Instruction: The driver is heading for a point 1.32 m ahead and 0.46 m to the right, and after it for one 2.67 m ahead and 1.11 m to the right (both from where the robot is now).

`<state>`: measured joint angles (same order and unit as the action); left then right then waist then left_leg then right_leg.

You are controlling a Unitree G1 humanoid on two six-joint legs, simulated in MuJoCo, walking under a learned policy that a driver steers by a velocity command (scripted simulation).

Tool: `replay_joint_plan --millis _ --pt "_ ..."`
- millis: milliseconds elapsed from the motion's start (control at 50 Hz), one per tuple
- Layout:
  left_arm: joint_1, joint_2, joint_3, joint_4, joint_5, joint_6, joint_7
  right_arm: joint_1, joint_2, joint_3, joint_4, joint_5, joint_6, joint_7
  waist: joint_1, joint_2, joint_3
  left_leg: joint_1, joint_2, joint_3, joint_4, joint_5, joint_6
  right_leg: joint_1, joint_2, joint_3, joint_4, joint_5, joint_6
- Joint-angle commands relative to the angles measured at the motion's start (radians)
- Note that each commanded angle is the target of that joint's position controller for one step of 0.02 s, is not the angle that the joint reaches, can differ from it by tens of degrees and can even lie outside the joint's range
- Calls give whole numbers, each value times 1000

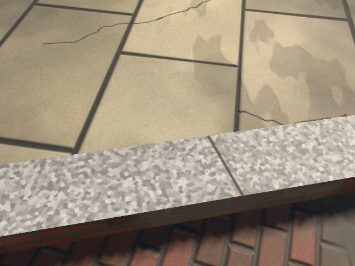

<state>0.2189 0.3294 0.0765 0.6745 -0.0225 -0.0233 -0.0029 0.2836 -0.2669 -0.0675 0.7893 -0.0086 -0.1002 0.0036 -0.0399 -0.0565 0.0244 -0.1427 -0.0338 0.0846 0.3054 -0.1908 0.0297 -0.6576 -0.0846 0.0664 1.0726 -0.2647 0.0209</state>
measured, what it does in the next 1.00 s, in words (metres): walks ahead, turning right: right foot, then left foot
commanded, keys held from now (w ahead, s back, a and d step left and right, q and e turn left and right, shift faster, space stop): e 0.86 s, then no key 0.14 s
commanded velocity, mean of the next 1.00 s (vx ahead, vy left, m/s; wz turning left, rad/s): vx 0.09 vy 0.00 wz -0.57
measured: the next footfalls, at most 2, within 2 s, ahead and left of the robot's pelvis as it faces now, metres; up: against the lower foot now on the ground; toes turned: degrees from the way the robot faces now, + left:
right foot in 0.22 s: +0.26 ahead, -0.15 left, +0.00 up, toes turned -9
left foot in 0.68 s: +0.30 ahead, +0.07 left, +0.00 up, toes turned -29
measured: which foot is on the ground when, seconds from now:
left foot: down 0.00-0.22, up 0.24-0.66, down 0.68-1.00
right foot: up 0.00-0.20, down 0.22-0.68, up 0.70-1.00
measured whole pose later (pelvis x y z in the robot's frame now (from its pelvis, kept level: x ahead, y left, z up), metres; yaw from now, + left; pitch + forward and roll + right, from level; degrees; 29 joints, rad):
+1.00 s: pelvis +0.19 -0.02 +0.00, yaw -34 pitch +1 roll -1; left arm 0.17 0.30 0.08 0.59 -0.01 0.06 0.00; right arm 0.18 -0.29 -0.06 0.72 0.00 0.01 -0.03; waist -0.03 -0.01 0.05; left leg -0.26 0.08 0.07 0.47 -0.23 -0.02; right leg -0.41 -0.01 0.03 0.80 -0.40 0.07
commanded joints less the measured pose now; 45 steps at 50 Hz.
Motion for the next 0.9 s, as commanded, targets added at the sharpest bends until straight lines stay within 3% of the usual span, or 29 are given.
replay_joint_plan --millis 20,80,140,180,200,220,240,260,280,300,320,340,360,400,440,500,540,600,640,660,680,700,720,740,760,780,820,860,900 --pt "-13 15 -3 -83 9 -12 -10 -99 -161 -36 -66 1 -8 -11 36 132 -10 26 263 -82 -104 543 154 -30 -24 -12 -133 130 19" --pt "-94 1 -9 -104 8 -17 -32 -80 -183 -37 -48 10 12 -24 3 135 -24 31 238 14 -76 564 120 74 12 -70 -334 289 4" --pt "-131 30 4 -134 9 -16 -54 -64 -212 -45 -34 30 25 -28 5 152 -40 109 273 27 -6 579 96 115 33 -86 -434 247 -33" --pt "-77 72 25 -134 17 -15 -60 -81 -232 -54 -39 44 36 -35 46 166 -75 139 281 37 123 703 72 197 76 -114 -488 162 -75" --pt "19 102 44 -111 19 -17 -58 -92 -224 -52 -43 49 42 -39 101 144 -115 117 253 61 267 711 47 319 111 -128 -566 209 -105" --pt "123 160 70 -85 22 -17 -43 -53 -191 -40 -46 36 40 -37 143 67 -174 11 188 84 477 562 -1 513 112 -89 -626 401 -146" --pt "138 260 83 -97 24 -9 -16 33 -84 -4 -75 -36 36 -26 69 -203 -261 -316 84 88 810 -277 -66 809 -144 233 -513 933 -251" --pt "97 275 74 -155 42 -14 -17 80 -111 11 -91 -22 27 -12 61 -241 -467 -525 -40 -102 1084 -555 -94 978 -329 632 -600 838 -471" --pt "70 199 59 -172 38 -12 -21 -6 -199 -10 -82 8 29 -3 119 -70 -455 -553 23 -199 1103 -440 -79 916 -264 534 -649 687 -421" --pt "18 164 48 -169 23 -12 -18 -68 -194 -7 -102 19 35 -6 99 -26 -337 -572 51 -185 1050 -351 -70 795 -213 430 -663 577 -365" --pt "-12 140 41 -165 11 -6 -12 -78 -177 -4 -90 7 47 -18 71 47 -250 -556 84 -181 978 -299 -77 667 -167 370 -686 487 -318" --pt "-47 130 36 -168 9 3 -5 -82 -184 -7 -95 0 62 -28 42 33 -201 -504 98 -184 908 -271 -80 543 -143 341 -712 433 -301" --pt "-74 139 37 -174 21 11 -2 -74 -181 -8 -94 -1 75 -30 17 5 -176 -435 91 -171 865 -252 -80 441 -115 317 -736 404 -287" --pt "-93 150 43 -177 35 16 5 -55 -154 -1 -85 -5 84 -36 4 -25 -173 -376 63 -150 773 -229 -93 365 -84 279 -744 445 -287" --pt "-84 157 47 -172 29 21 17 -69 -137 5 -86 -7 87 -42 13 -32 -189 -361 48 -158 692 -198 -108 357 -72 279 -738 421 -285" --pt "-96 157 48 -175 21 37 31 -108 -129 8 -96 -3 92 -38 26 -52 -186 -335 34 -172 592 -128 -113 329 -44 304 -742 202 -256" --pt "-95 154 48 -175 23 47 32 -136 -128 7 -107 1 89 -34 39 -75 -169 -313 23 -176 523 -113 -109 317 -31 334 -746 86 -241" --pt "-78 149 48 -173 23 55 27 -149 -135 2 -119 7 76 -26 54 -107 -158 -273 8 -180 406 -134 -90 357 -33 398 -724 68 -228" --pt "-86 142 46 -174 13 61 26 -110 -138 -6 -112 10 67 -19 29 -116 -154 -186 1 -164 236 -80 -62 365 -16 421 -684 94 -203" --pt "-77 130 43 -170 4 64 29 -78 -157 -16 -104 7 65 -17 13 -102 -147 -100 31 -170 118 -11 -39 328 18 406 -647 60 -168" --pt "-42 84 29 -171 6 65 29 -46 -226 -34 -108 -12 69 -21 26 30 -165 17 219 -318 47 -11 31 220 88 321 -494 -135 -110" --pt "-56 76 30 -209 -2 55 25 -64 -296 -55 -94 -43 83 -22 57 350 -87 -2 399 -559 -29 103 185 16 250 78 -290 -308 -49" --pt "-44 166 57 -193 19 43 22 -108 -243 -43 -129 -50 78 -24 43 299 -84 -51 457 -602 -35 147 244 5 181 93 -49 -313 -8" --pt "-22 190 71 -165 11 47 19 -159 -193 -30 -148 -37 77 -32 63 225 -79 -71 402 -498 -13 160 206 24 163 93 44 -250 4" --pt "9 166 70 -137 10 60 22 -198 -167 -24 -158 -20 77 -37 79 184 -64 -73 335 -399 4 156 159 29 154 72 93 -200 24" --pt "20 142 64 -129 15 70 25 -205 -151 -19 -160 -3 78 -41 70 184 -52 -52 308 -345 11 168 145 4 145 61 148 -151 43" --pt "-3 94 48 -139 7 79 20 -180 -146 -15 -156 -3 88 -49 52 189 -34 -40 268 -246 5 212 148 2 128 10 137 -109 66" --pt "-75 69 36 -171 0 75 17 -127 -161 -23 -145 -9 99 -53 7 219 -44 47 276 -216 9 244 164 -23 101 -19 31 -93 81" --pt "-104 44 22 -189 9 70 12 -96 -187 -33 -132 -6 106 -50 -13 235 -79 78 294 -206 27 295 179 49 82 -28 -90 -132 81"
Keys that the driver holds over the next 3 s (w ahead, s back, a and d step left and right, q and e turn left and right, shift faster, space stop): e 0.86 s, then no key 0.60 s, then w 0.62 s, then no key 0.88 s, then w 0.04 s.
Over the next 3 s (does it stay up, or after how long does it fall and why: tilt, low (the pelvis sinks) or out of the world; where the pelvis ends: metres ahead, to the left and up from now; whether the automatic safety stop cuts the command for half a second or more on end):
stays up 0.46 -0.24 0.00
